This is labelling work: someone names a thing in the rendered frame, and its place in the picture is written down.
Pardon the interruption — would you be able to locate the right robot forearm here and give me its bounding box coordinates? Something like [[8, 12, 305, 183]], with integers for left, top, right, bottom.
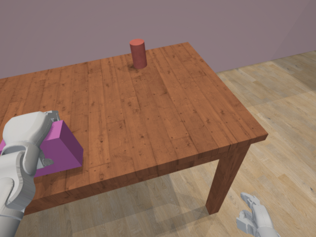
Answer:
[[256, 227, 281, 237]]

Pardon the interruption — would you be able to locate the sponge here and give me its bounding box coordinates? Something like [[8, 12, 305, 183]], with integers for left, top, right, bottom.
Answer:
[[0, 120, 83, 178]]

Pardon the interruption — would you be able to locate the robot left hand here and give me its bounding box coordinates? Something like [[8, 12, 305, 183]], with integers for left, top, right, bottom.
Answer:
[[2, 111, 60, 169]]

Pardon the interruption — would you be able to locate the table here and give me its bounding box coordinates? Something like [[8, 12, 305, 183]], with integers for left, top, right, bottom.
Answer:
[[0, 42, 268, 216]]

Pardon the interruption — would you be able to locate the left robot forearm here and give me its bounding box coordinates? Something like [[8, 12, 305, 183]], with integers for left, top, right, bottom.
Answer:
[[0, 142, 40, 237]]

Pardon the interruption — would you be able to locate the robot right hand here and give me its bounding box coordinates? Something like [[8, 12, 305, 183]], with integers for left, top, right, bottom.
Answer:
[[236, 192, 274, 237]]

